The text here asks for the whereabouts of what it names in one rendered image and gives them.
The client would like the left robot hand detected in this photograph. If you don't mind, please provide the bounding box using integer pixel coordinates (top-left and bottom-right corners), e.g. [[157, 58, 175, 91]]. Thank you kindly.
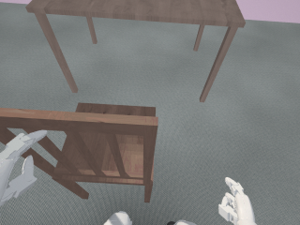
[[0, 129, 47, 206]]

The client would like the chair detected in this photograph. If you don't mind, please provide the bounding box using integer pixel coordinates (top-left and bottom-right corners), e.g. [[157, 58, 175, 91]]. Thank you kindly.
[[0, 102, 158, 203]]

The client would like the left robot thigh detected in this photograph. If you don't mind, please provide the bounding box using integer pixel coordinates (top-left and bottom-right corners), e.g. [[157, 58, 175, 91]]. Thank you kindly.
[[104, 212, 132, 225]]

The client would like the table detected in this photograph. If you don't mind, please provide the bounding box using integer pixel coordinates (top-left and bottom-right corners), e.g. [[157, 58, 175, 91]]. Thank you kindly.
[[25, 0, 246, 103]]

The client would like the right robot hand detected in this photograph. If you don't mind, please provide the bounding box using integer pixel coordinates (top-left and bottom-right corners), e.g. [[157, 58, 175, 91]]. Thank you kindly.
[[218, 177, 256, 225]]

